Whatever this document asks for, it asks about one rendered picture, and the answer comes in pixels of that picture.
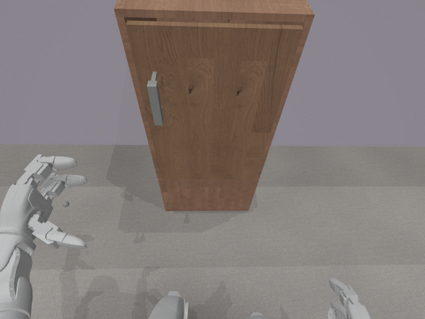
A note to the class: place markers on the robot left forearm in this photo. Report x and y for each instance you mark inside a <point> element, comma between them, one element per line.
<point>16,292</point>

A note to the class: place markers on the robot left thigh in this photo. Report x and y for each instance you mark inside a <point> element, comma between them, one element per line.
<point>171,307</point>

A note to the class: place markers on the robot left shin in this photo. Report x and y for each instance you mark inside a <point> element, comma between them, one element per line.
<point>173,293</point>

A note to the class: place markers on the handle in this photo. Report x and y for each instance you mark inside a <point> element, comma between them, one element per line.
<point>154,98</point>

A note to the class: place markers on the right robot hand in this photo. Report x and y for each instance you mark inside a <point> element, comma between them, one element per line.
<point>349,299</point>

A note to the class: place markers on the left robot hand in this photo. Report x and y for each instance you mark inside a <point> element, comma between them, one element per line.
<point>19,209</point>

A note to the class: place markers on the cupboard door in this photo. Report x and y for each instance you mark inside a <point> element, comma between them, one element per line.
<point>220,85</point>

